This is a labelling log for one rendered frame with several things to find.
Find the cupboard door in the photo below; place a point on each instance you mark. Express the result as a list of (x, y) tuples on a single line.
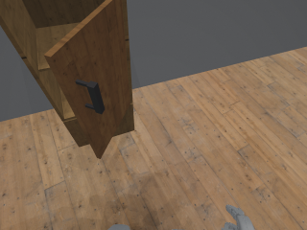
[(95, 50)]

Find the right robot hand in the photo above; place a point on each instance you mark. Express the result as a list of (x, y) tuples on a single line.
[(242, 222)]

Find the handle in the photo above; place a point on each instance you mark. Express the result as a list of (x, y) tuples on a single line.
[(95, 95)]

